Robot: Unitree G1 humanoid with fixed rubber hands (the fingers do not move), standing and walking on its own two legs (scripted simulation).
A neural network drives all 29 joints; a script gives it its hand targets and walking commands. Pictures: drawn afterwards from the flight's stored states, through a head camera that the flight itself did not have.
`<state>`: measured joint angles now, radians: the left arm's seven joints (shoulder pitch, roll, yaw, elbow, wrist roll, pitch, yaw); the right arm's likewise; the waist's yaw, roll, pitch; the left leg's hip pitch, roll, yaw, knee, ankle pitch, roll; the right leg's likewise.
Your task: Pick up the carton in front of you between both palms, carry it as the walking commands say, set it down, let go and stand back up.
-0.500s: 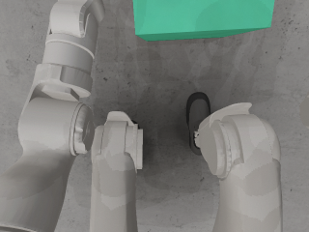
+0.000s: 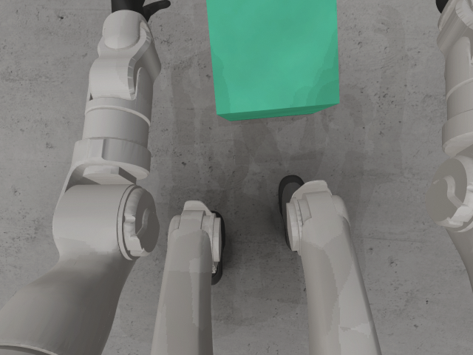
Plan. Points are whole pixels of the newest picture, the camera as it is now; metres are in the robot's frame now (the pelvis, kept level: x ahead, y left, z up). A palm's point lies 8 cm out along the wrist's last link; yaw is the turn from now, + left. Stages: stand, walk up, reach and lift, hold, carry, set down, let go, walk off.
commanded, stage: set down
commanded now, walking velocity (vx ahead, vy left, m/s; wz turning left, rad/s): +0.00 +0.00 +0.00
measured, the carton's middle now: (270, 65) +0.53 -0.11 -0.37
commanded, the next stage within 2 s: let go in 0.42 s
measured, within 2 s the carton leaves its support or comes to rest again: neither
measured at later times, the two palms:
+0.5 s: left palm out of the picture +0.56 +0.07 +0.04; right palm out of the picture +0.51 -0.32 +0.03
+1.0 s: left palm out of the picture +0.42 +0.15 +0.14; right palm out of the picture +0.36 -0.29 +0.14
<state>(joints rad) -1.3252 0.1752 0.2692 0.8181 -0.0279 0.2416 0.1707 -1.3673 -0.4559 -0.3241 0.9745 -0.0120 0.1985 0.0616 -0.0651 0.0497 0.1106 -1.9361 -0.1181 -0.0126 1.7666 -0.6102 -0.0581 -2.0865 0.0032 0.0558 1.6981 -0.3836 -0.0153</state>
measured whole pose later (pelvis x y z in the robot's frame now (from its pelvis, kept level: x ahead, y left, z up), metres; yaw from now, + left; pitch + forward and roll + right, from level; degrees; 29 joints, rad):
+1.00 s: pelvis +0.08 -0.01 +0.24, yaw -5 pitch +27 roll +2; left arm -0.31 0.12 0.16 0.58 0.07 0.06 0.01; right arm -0.32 -0.25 -0.19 0.61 -0.03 0.05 0.09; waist -0.03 0.02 -0.04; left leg -0.85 -0.04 -0.08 0.74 -0.36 -0.03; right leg -0.98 0.03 0.03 0.71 -0.20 -0.02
